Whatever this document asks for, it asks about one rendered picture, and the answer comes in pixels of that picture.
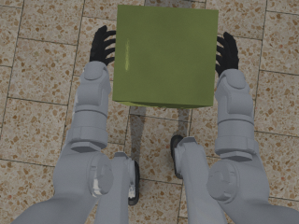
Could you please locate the left robot hand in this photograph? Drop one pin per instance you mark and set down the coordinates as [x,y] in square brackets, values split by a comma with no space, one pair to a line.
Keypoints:
[98,51]

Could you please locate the robot left thigh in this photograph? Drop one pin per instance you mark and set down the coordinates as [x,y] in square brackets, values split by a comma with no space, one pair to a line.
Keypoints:
[113,207]

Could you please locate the right robot forearm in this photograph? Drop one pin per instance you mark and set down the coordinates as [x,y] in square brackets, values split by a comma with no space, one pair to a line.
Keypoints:
[235,120]

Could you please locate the right robot hand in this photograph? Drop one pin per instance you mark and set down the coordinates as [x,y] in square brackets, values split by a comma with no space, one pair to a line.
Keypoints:
[229,54]

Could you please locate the robot left upper arm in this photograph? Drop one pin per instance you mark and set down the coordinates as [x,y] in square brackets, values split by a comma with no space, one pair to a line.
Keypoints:
[79,181]

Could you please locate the left robot shin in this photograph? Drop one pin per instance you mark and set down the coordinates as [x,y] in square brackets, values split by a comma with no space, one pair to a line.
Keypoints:
[131,192]

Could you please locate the robot right upper arm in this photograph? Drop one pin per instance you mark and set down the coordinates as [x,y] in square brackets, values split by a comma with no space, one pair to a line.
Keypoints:
[242,191]

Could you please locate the carton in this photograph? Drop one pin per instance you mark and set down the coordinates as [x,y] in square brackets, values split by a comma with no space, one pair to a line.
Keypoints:
[165,56]

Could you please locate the left robot forearm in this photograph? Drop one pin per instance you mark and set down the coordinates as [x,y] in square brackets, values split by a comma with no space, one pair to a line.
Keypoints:
[88,131]

